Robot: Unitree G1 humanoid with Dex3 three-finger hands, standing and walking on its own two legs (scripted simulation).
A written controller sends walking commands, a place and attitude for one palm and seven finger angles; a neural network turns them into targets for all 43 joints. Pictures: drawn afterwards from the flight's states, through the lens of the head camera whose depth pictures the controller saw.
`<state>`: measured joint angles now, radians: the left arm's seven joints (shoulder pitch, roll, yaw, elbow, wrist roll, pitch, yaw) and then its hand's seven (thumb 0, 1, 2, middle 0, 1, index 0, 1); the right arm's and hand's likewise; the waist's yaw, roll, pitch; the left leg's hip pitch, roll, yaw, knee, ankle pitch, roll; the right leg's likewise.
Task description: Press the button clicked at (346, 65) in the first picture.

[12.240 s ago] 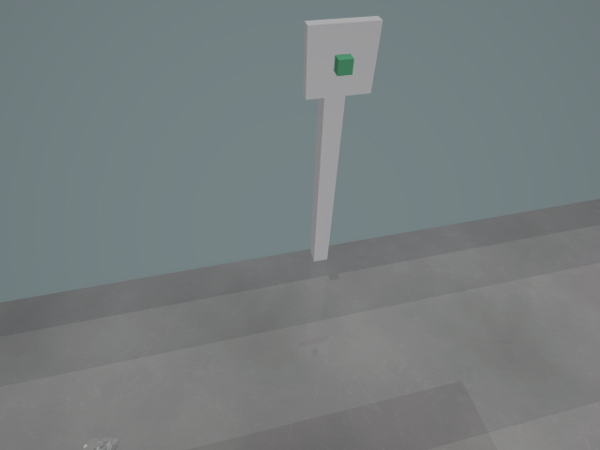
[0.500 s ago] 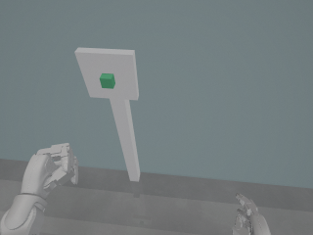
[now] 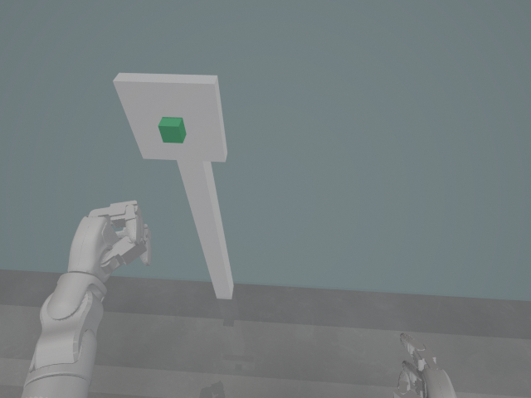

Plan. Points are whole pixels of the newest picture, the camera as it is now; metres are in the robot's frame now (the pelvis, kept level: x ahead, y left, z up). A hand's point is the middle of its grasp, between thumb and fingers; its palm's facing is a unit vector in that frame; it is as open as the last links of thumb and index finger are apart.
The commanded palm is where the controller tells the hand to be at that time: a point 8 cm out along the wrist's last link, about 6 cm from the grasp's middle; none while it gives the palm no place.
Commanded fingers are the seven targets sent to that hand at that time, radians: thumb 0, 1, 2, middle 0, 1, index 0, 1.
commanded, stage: aim a knuckle at the button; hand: left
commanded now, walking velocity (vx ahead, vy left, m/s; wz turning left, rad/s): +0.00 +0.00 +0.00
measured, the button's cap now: (173, 129) +0.56 +0.21 +0.11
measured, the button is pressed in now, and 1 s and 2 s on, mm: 0 0 0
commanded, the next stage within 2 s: press the button with the knuckle in 1.50 s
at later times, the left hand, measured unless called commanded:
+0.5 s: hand (169, 198) +0.40 +0.18 +0.08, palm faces +0.00 -1.00 -0.02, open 3.1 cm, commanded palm +0.38 +0.24 +0.08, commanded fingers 0.00 0.90 0.90 -1.30 -1.50 -1.30 -1.50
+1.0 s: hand (184, 177) +0.46 +0.17 +0.07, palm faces -0.02 -1.00 -0.01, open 3.1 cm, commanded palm +0.43 +0.23 +0.07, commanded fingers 0.00 0.90 0.90 -1.30 -1.50 -1.30 -1.50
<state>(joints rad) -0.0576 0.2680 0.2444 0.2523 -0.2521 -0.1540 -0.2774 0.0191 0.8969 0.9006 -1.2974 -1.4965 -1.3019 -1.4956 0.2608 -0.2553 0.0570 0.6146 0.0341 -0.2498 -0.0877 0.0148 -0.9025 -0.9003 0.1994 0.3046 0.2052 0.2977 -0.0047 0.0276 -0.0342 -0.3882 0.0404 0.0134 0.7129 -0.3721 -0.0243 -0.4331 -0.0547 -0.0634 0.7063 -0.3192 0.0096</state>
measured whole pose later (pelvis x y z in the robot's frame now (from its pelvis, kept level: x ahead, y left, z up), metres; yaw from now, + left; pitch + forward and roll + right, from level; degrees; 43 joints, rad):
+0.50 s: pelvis +0.00 +0.00 +0.00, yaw -1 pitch +7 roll +0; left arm -0.45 0.32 0.29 0.71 -0.20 -0.26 -0.26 0.02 0.90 0.90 -1.30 -1.50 -1.30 -1.50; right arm 0.30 -0.27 0.03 0.64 0.03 -0.12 -0.07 0.01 -0.90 -0.90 0.20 0.30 0.20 0.30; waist -0.05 0.02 -0.04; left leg -0.49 0.05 0.02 0.74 -0.38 -0.03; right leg -0.54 -0.05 -0.05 0.74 -0.32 0.00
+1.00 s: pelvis +0.00 +0.00 -0.02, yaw -2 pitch +13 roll +0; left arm -0.70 0.39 0.37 1.01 -0.14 -0.37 -0.25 0.02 0.90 0.90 -1.30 -1.50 -1.30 -1.50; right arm 0.38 -0.27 0.02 0.64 0.01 0.00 -0.03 0.01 -0.91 -0.90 0.20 0.30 0.20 0.30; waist -0.11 0.01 -0.07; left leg -0.64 0.06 0.05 0.83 -0.41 -0.02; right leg -0.70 -0.03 -0.02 0.81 -0.33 0.01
